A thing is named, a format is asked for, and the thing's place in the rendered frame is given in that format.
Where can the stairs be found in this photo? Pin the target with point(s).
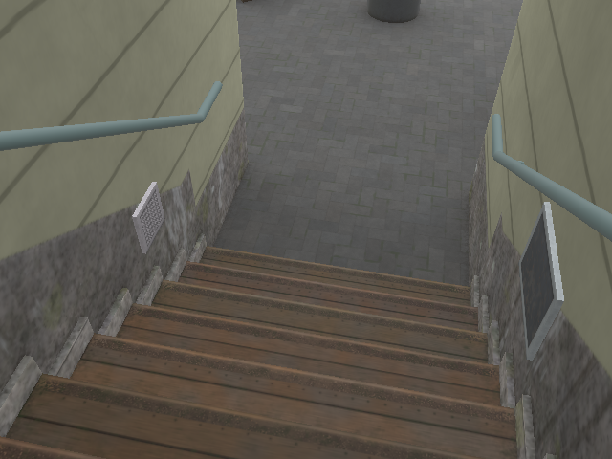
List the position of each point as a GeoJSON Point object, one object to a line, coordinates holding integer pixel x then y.
{"type": "Point", "coordinates": [253, 356]}

